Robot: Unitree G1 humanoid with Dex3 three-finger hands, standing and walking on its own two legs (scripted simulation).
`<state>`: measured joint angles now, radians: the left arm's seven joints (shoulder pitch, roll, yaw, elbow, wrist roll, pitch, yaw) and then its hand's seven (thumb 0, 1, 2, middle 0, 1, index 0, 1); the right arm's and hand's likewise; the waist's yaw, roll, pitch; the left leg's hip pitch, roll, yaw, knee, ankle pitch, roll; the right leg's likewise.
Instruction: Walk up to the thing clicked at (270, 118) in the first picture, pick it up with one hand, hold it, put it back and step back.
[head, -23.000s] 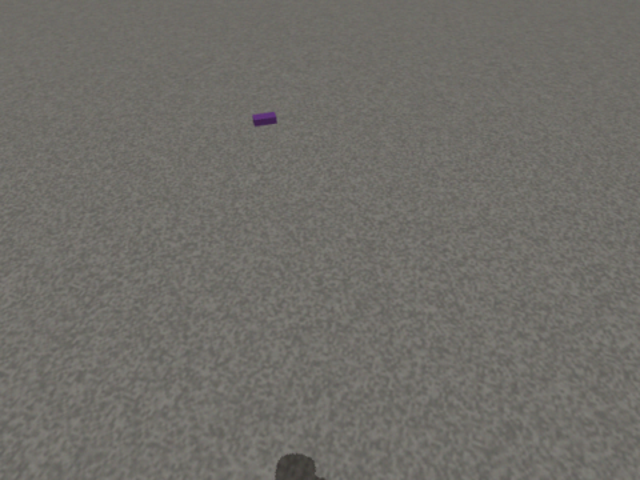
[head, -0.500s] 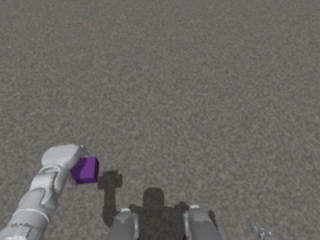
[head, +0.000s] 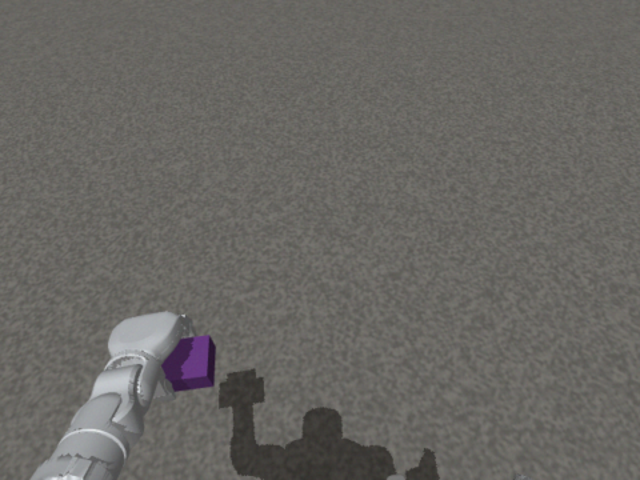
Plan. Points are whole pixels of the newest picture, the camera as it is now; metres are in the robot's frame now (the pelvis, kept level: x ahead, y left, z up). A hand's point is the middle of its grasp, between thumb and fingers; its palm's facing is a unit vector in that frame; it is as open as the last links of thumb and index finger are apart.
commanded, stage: hold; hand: left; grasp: from above
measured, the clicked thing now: (166, 366) +0.33 +0.23 -0.10
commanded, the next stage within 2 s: crouch in 2.00 s
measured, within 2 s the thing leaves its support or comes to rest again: neither
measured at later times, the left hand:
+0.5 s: hand (146, 351) +0.32 +0.23 -0.03, palm faces -0.47 -0.06 -0.88, open 8.9 cm
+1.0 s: hand (144, 360) +0.30 +0.22 -0.01, palm faces -0.47 -0.05 -0.88, open 8.9 cm
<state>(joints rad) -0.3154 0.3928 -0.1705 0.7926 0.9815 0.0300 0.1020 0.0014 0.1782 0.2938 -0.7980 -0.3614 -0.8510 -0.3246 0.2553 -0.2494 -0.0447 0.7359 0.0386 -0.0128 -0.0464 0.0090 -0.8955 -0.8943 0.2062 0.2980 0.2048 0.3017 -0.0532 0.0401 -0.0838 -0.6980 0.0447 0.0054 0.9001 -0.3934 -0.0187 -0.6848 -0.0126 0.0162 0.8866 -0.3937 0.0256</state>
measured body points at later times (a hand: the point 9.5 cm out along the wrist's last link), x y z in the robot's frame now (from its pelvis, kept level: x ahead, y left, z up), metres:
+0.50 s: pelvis +0.02 +0.01 +0.03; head +0.04 -0.01 +0.48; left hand +0.34 +0.23 +0.02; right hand +0.13 -0.26 -0.10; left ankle +0.03 +0.13 -0.69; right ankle +0.03 -0.14 -0.69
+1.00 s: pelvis +0.01 +0.00 +0.04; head +0.02 -0.02 +0.49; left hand +0.32 +0.22 +0.04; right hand +0.14 -0.26 -0.08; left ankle +0.03 +0.13 -0.69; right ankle +0.03 -0.14 -0.69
